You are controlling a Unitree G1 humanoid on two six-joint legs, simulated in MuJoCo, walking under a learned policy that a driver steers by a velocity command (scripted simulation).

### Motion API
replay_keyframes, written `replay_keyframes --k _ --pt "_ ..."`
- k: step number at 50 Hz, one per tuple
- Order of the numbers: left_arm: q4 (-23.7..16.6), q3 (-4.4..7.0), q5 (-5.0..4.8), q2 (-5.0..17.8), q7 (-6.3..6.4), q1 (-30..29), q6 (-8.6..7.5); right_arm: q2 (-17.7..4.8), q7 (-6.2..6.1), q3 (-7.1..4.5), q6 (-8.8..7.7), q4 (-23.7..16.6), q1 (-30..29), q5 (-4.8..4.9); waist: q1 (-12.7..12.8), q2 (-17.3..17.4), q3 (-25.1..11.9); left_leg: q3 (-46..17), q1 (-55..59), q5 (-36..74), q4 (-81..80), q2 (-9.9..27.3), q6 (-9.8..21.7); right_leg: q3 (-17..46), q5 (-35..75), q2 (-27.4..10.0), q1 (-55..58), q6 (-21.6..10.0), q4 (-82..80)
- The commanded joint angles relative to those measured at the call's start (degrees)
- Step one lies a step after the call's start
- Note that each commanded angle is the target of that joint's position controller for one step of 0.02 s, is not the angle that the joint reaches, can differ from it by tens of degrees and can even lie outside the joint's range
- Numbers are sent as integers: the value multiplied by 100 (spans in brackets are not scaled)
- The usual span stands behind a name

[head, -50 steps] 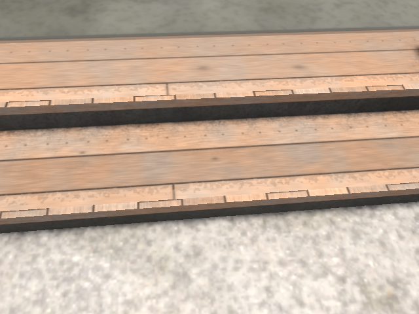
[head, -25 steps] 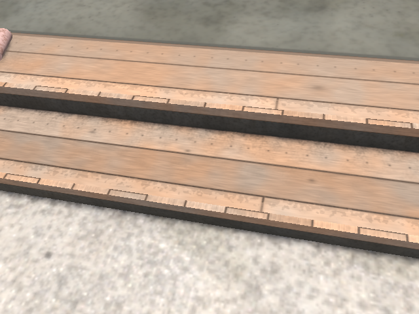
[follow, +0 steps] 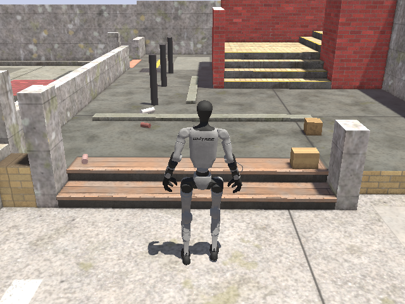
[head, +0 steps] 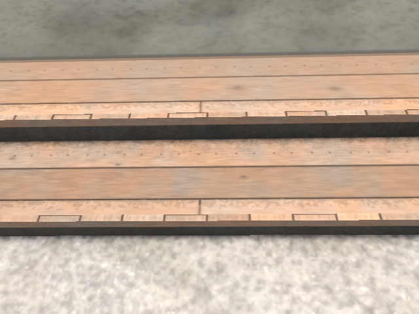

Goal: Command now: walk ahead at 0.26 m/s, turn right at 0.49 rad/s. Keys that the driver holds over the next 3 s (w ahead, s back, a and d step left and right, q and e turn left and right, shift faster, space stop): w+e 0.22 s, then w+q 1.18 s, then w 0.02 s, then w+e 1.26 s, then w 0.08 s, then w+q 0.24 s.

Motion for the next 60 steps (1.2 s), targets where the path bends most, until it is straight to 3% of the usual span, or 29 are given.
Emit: replay_keyframes --k 1,2,3,4,5,6,7,10,16,21,24,26,27,28,29,30,33,37,42,44,47,50,51,52,53,54,55,57,60 --pt "-219 106 -1 376 -55 405 -178 -1007 67 -282 -108 -347 -368 17 332 483 117 -780 -1165 -1567 -624 1182 834 -404 502 315 1207 -253 -1133" --pt "84 181 36 527 -10 1109 -257 -776 88 -223 -109 -367 -360 -31 579 -114 -25 -347 -1794 -1822 435 828 656 -85 146 375 2059 -362 -1498" --pt "155 350 72 1188 77 1734 -346 -199 161 -43 -118 -693 -659 -45 860 -1942 -91 517 -3158 -2004 2737 43 237 2620 -1783 -1227 2607 -882 -2755" --pt "27 320 44 1347 98 1660 -412 -249 175 -19 -138 -986 -1164 -152 819 -1694 285 -460 -4058 -1911 3520 -378 242 4655 -2447 -1984 2035 -1400 -3571" --pt "-44 278 15 1164 147 1265 -408 -559 232 -78 -197 -999 -1175 -70 557 -957 648 -866 -4072 -1226 3720 21 289 4222 -2348 -1914 1670 -1464 -3559" --pt "-155 227 -22 992 189 891 -429 -696 307 -108 -280 -835 -883 37 286 -693 726 -862 -3812 -495 3595 164 283 3607 -1604 -1598 1470 -1287 -3472" --pt "-228 216 -47 943 225 696 -475 -721 340 -113 -344 -693 -661 11 165 -605 627 -846 -3585 -90 3417 223 232 3067 -635 -1266 1529 -1127 -3440" --pt "-120 171 -97 827 243 858 -637 -611 374 -76 -302 -529 -423 -141 79 -460 171 -694 -3292 548 3327 128 52 2222 1740 -862 1851 -1006 -3206" --pt "278 70 -61 580 262 1453 -749 -398 414 35 -229 -738 -1154 -45 359 -560 283 -269 -3662 1182 2526 119 -49 1429 3239 -708 2090 -833 -3263" --pt "531 -19 17 549 343 1548 -818 -270 470 153 -289 -962 -1709 24 453 -523 542 -42 -3173 1487 1298 -78 336 893 4290 -888 2197 -658 -3473" --pt "584 -45 61 642 422 1267 -879 -373 390 132 -314 -821 -1165 43 94 -579 211 120 -2093 1186 898 -549 707 473 6868 -949 2367 -437 -2759" --pt "599 -12 144 798 479 1135 -838 -605 287 22 -364 -356 244 71 -474 -665 -564 92 -898 811 716 -904 884 309 7984 -924 2546 -307 -1018" --pt "578 -15 109 848 482 1000 -820 -677 229 -35 -402 -103 1100 24 -899 -554 -940 -139 166 963 353 -730 1045 148 7319 -833 2009 -268 235" --pt "405 -98 91 634 472 1026 -860 -1137 147 -173 -377 25 1920 -72 -1080 139 -1513 -1805 1348 201 310 534 1440 -92 5108 -501 927 -222 2100" --pt "325 -122 -47 286 354 1376 -910 -1396 161 -275 -298 40 1665 -20 -498 1615 -1704 -5161 2481 186 -557 1748 2482 131 -38 878 -1464 121 4220" --pt "230 -112 118 657 342 948 -966 -1248 250 -277 -307 -69 940 147 -347 537 -1152 -5002 1941 -254 -947 1557 2389 886 311 383 -2029 -93 4295" --pt "-26 -143 135 583 280 168 -997 -574 236 -125 -368 -113 442 108 17 -425 11 -3231 -58 1162 -1262 982 1944 802 948 -250 -1599 -12 3257" --pt "-146 -242 220 297 244 204 -714 -741 206 -155 -508 10 620 166 218 -81 -95 -2340 -647 2366 -1336 482 1798 487 978 -370 -1256 341 2266" --pt "-700 -357 170 113 228 -1155 -685 -810 179 -220 -427 11 960 169 -197 191 -18 -1970 -770 2949 -1095 -23 1239 100 2138 -161 -1202 632 282" --pt "-703 -391 76 108 264 -1137 -685 -755 145 -229 -384 17 1130 101 -293 428 -320 -2046 -439 3229 -784 45 1144 100 2191 -53 -1056 610 250" --pt "-926 -355 110 307 312 -1471 -749 -794 67 -252 -368 -102 1204 12 -381 419 -335 -2806 535 3310 -411 497 1366 342 1626 -102 -1806 411 279" --pt "-726 -324 108 352 387 -456 -874 -812 58 -268 -374 -302 660 33 222 326 -685 -2659 229 5328 772 159 1060 290 1252 347 -92 131 -783" --pt "-503 -243 100 449 441 458 -932 -870 124 -290 -419 -395 295 152 817 105 -1016 -2433 -205 5335 1869 -196 879 255 2106 307 1157 65 -1683" --pt "-350 -84 188 933 557 1271 -976 -469 171 -188 -527 -591 142 280 1083 -353 -1445 -2113 -1353 3257 3305 -551 617 1202 2231 -827 2609 -131 -2010" --pt "-413 10 272 1422 595 1061 -894 310 125 6 -531 -792 809 280 306 -1458 -1432 -1427 -2895 -1325 4616 -1226 458 3366 4331 -2598 3216 -513 -2143" --pt "-475 93 195 1293 538 667 -737 -245 57 -73 -343 -627 1298 74 61 -722 -1687 -1453 -3212 -1232 5482 -773 470 4200 2602 -2719 2827 -1015 -2061" --pt "-592 -23 153 654 490 273 -672 -408 71 -122 -230 -553 1064 -70 11 -116 -963 -1316 -3504 -834 5929 -496 437 3596 814 -2339 2197 -976 -2293" --pt "-494 -166 97 169 435 105 -668 -231 197 -100 -138 -769 507 -150 18 -459 -41 -1002 -3994 -438 6779 -300 423 2218 189 -1621 1200 -719 -2643" --pt "43 -200 86 -69 362 808 -810 323 261 83 -40 -1239 -76 -58 18 -550 172 -1082 -5065 -407 8156 -303 470 1362 1022 -1484 852 -624 -2596"
Next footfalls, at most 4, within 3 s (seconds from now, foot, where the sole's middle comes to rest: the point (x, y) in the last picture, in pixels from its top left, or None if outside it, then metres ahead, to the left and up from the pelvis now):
0.04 right None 0.03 -0.10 -0.78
0.54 left None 0.40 -0.01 -0.78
1.04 right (279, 267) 0.65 -0.17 -0.78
1.54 left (181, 193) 0.86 0.15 -0.64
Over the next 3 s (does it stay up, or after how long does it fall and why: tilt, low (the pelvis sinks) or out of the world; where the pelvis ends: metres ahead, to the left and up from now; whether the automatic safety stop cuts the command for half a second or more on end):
stays up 1.56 0.17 0.28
